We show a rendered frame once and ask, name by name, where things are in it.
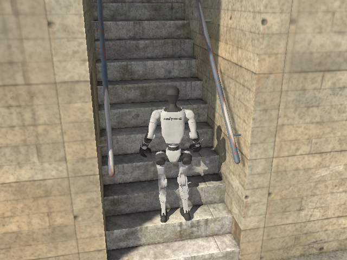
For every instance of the robot right thigh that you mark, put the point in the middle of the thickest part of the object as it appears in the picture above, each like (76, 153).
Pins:
(186, 159)

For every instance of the right robot upper arm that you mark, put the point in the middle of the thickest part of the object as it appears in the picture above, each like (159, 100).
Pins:
(192, 123)

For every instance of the robot left hand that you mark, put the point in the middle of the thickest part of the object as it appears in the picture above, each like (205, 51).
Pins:
(141, 151)

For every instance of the robot right forearm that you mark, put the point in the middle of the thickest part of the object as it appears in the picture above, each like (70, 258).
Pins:
(197, 142)

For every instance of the robot left forearm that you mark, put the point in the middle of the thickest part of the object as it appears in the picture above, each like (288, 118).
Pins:
(146, 142)

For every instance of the robot right hand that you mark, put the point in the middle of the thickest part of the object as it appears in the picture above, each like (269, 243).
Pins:
(196, 150)

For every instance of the left robot shin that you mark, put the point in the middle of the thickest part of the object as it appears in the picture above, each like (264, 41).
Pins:
(162, 197)

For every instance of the left robot upper arm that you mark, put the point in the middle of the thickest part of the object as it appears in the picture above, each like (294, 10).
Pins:
(153, 123)

